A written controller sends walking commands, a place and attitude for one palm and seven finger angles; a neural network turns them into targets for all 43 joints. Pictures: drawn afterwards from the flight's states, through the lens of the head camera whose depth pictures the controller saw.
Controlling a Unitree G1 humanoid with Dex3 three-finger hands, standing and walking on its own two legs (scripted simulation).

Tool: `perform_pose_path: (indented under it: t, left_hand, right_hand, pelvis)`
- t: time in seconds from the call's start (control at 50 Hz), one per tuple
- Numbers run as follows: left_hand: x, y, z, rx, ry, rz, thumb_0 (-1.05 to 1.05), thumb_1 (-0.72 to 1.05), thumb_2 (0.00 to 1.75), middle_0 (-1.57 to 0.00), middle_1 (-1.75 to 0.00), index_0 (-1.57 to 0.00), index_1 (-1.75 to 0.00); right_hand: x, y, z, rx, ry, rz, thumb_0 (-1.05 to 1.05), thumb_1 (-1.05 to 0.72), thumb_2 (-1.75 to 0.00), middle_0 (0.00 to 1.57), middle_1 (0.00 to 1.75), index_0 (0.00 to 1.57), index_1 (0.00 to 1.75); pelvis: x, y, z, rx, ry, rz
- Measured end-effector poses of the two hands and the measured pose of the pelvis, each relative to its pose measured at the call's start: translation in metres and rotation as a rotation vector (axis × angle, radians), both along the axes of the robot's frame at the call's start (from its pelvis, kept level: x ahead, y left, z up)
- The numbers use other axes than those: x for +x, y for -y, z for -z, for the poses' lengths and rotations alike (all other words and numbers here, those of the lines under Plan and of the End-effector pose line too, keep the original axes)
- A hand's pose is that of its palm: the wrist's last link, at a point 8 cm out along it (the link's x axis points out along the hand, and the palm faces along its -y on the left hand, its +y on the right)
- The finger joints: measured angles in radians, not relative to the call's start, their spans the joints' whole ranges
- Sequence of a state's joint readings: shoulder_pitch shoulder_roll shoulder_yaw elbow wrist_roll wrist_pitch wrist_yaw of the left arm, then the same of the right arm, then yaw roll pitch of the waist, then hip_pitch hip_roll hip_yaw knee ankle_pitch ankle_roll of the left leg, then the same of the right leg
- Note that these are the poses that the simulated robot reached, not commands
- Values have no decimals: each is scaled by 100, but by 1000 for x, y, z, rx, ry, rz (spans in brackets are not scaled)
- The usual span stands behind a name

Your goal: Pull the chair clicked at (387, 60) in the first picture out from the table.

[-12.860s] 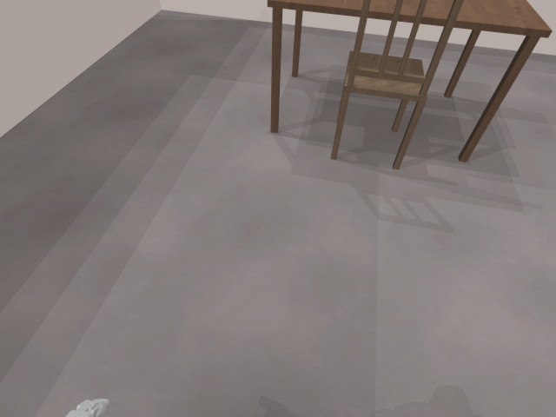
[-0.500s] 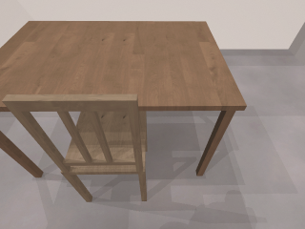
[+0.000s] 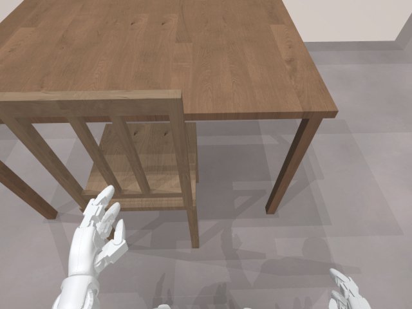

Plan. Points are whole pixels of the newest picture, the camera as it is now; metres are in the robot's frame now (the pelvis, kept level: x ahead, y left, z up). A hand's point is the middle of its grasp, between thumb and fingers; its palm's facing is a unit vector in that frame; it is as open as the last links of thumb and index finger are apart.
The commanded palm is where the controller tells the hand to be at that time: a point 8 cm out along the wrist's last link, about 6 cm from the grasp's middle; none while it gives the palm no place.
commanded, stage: raise the hand toward the chair's back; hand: left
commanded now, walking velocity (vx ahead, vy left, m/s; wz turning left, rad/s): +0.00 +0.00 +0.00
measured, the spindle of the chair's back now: (99, 160) +0.46 +0.28 -0.04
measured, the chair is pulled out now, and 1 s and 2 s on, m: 0.00 0.00 0.00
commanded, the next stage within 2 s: aim the fingers beside a spindle in 1.84 s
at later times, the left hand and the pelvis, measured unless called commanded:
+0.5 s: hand (112, 266) +0.21 +0.18 -0.02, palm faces -0.01 -1.00 -0.03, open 12.2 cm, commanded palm +0.17 +0.24 -0.01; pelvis -0.03 +0.01 -0.07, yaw -1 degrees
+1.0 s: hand (92, 255) +0.23 +0.22 -0.01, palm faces +0.06 -1.00 -0.06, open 16.2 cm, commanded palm +0.20 +0.27 +0.00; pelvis -0.01 +0.03 -0.06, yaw -1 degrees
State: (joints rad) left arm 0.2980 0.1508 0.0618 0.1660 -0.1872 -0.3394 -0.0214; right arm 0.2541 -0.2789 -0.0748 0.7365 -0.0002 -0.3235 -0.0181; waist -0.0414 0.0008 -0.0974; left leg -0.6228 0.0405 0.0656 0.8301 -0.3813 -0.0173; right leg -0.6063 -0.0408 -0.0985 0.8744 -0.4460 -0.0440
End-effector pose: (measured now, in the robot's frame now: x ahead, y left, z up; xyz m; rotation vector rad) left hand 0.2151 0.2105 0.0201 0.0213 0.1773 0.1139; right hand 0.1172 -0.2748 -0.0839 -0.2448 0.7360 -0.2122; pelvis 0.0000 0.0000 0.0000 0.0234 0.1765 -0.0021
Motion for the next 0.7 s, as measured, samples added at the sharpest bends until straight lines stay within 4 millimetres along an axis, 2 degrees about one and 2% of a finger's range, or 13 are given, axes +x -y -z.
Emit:
perform_pose_path:
  t: [0.06, 0.12, 0.18, 0.24, 0.28, 0.32, 0.38, 0.44, 0.5, 0.58, 0.7]
  left_hand:
    - [1, 20, 1, -60, 226, 117, 2, 75, 82, -17, -27, -18, -27]
    - [-18, 23, 25, -45, 219, 167, 1, 67, 79, -17, -26, -17, -26]
    - [-45, 8, 53, -33, 86, 103, 1, 59, 76, -17, -25, -17, -25]
    - [-68, -12, 61, 4, 36, 12, 1, 52, 73, -16, -24, -17, -24]
    - [-73, -21, 53, 33, 80, -10, 2, 47, 71, -16, -23, -16, -24]
    - [-69, -25, 43, 49, 147, 5, 2, 42, 69, -15, -22, -15, -23]
    - [-53, -24, 36, 47, 200, 71, 2, 35, 66, -14, -21, -14, -22]
    - [-34, -22, 38, 20, 153, 127, 1, 28, 63, -13, -20, -14, -21]
    - [-25, -27, 40, 5, 77, 126, 1, 21, 60, -13, -19, -13, -19]
    - [-23, -37, 34, 12, 57, 77, 1, 12, 56, -12, -18, -12, -18]
    - [-23, -46, 30, 26, 112, 63, 1, -2, 50, -10, -15, -11, -16]
  right_hand:
    - [30, 5, -2, -24, 127, -51, 2, -91, -90, 20, 30, 20, 30]
    - [56, 0, 3, -23, 211, -86, 2, -91, -90, 20, 30, 20, 30]
    - [73, -17, 11, -1, 248, -121, 1, -91, -90, 19, 30, 20, 30]
    - [79, -39, 24, 23, 249, -169, 1, -91, -90, 19, 30, 20, 30]
    - [78, -54, 36, 38, 232, -207, 1, -91, -90, 20, 30, 20, 30]
    - [71, -67, 50, 57, 200, -233, 1, -90, -90, 20, 30, 20, 30]
    - [55, -80, 69, 87, 135, -234, 1, -90, -90, 20, 30, 20, 30]
    - [35, -85, 79, 109, 65, -189, 2, -90, -90, 20, 30, 20, 30]
    - [16, -83, 79, 114, 12, -127, 2, -90, -90, 20, 30, 20, 30]
    - [2, -73, 70, 85, -16, -79, 2, -90, -90, 20, 30, 20, 30]
    - [6, -55, 58, 8, -8, -75, 2, -90, -90, 20, 30, 20, 30]
  pelvis:
    - [-10, 0, 26, 7, -45, 27]
    - [-19, -1, 49, 13, -58, 37]
    - [-25, -1, 63, 6, -65, 29]
    - [-28, -1, 72, -14, -75, 13]
    - [-31, -2, 76, -31, -85, 1]
    - [-34, -3, 79, -46, -95, -9]
    - [-38, -6, 82, -59, -110, -14]
    - [-38, -10, 79, -62, -117, -12]
    - [-35, -14, 72, -59, -118, -4]
    - [-29, -20, 63, -57, -116, 4]
    - [-23, -26, 62, -58, -123, 7]
